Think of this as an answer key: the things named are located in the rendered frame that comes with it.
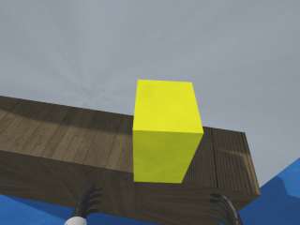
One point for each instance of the left robot hand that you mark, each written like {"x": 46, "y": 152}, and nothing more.
{"x": 83, "y": 203}

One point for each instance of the pedestal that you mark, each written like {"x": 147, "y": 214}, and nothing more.
{"x": 52, "y": 153}

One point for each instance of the right robot hand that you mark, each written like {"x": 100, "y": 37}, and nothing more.
{"x": 229, "y": 211}

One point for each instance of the carton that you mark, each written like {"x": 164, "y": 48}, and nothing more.
{"x": 167, "y": 130}

